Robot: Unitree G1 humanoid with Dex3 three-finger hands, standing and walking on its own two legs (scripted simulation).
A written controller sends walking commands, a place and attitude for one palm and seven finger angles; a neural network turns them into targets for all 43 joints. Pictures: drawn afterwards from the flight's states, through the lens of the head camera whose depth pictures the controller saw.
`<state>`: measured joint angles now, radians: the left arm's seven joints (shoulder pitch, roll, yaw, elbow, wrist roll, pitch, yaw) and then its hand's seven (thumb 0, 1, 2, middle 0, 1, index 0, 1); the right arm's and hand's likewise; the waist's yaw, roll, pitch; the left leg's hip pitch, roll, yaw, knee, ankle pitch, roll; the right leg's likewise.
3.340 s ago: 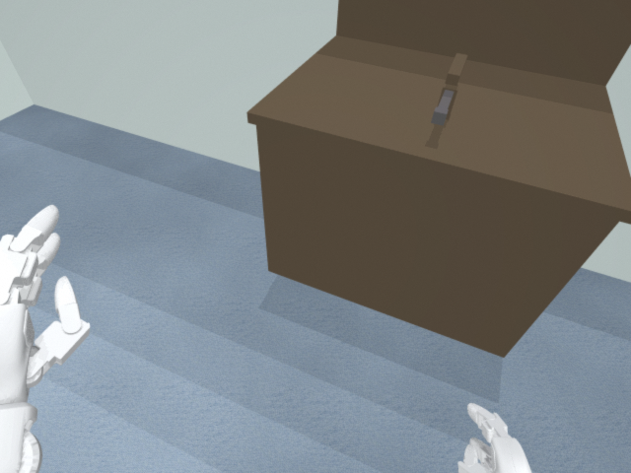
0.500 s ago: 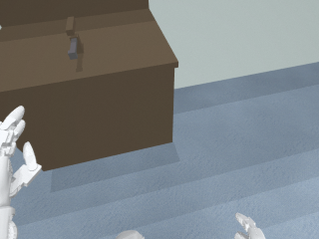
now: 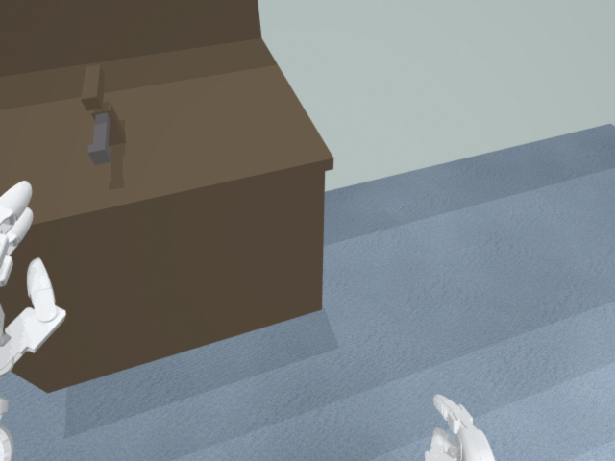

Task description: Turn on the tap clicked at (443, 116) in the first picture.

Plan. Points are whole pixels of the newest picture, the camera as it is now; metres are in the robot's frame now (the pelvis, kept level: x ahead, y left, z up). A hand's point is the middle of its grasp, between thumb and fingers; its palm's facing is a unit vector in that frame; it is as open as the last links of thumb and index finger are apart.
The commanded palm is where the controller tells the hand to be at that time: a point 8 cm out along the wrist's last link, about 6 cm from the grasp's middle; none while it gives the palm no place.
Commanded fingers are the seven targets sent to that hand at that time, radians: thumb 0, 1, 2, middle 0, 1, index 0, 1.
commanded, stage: take the last steps up to it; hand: left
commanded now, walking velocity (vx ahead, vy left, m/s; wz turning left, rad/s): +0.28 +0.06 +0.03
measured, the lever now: (100, 153) +0.59 +0.41 +0.07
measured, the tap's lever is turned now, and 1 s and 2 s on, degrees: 0 0 0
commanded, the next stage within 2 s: come to a stop and stand still in 0.58 s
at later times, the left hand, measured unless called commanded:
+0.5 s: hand (98, 216) +0.32 +0.25 +0.19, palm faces +0.43 -0.81 -0.39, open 7.5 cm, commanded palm +0.28 +0.28 +0.18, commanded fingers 0.00 0.90 0.90 -0.20 -0.30 -0.20 -0.30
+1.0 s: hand (148, 196) +0.38 +0.22 +0.17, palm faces +0.41 -0.80 -0.45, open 7.5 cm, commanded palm +0.31 +0.26 +0.18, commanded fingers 0.00 0.90 0.90 -0.20 -0.30 -0.20 -0.30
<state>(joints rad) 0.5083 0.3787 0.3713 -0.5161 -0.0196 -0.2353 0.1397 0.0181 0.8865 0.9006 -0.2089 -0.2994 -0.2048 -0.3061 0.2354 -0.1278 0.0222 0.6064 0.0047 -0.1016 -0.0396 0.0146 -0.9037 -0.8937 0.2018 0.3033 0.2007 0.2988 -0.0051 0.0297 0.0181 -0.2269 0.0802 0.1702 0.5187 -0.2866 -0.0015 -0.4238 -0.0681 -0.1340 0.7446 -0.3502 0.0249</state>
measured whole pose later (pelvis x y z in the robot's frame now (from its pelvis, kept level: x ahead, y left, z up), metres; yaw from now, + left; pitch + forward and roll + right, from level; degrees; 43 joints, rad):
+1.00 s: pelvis +0.16 -0.02 +0.00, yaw +2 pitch -1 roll +2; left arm 0.47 0.34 0.34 -0.46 -0.01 -0.20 0.16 0.02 0.88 0.90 -0.21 -0.30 -0.21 -0.31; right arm 0.17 -0.24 -0.01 0.61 0.00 -0.04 -0.06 0.02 -0.91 -0.89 0.20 0.30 0.20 0.30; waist -0.02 0.01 0.07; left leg -0.32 0.02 0.05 0.71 -0.39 -0.03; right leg -0.27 -0.04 -0.13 0.53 -0.25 -0.06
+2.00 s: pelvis +0.11 +0.07 +0.01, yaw -2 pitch +0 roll -1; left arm 0.41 0.38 0.35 -0.45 -0.03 -0.18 0.09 0.02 0.89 0.90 -0.21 -0.30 -0.21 -0.31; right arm 0.18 -0.21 0.03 0.54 -0.03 -0.11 -0.02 0.02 -0.90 -0.89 0.20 0.30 0.20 0.30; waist 0.04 -0.02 0.03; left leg -0.25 -0.09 0.06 0.31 -0.08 0.06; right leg -0.14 0.03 -0.03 0.36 -0.22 -0.02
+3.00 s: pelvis +0.20 +0.03 +0.00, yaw -1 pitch +0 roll +0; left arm 0.54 0.42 0.40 -0.49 -0.05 -0.22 0.10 0.02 0.89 0.90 -0.21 -0.30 -0.21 -0.31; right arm 0.26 -0.19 0.02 0.56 0.01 -0.07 -0.01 0.02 -0.90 -0.89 0.20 0.30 0.20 0.30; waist 0.00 0.03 0.04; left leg -0.20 -0.07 0.03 0.54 -0.34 0.07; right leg -0.38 -0.04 -0.10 0.66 -0.29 -0.01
